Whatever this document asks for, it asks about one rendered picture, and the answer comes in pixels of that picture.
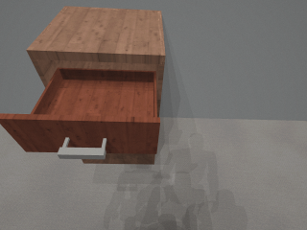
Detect cabinet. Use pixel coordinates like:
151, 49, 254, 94
26, 6, 166, 165

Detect handle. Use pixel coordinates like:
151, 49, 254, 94
57, 137, 107, 160

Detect drawer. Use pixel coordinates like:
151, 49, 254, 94
0, 67, 160, 154

